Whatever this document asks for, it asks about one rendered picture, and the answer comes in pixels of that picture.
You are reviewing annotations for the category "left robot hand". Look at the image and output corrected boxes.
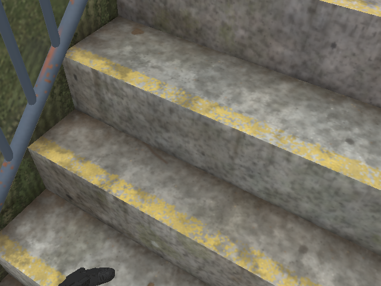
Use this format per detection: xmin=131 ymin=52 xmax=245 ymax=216
xmin=58 ymin=268 xmax=115 ymax=286

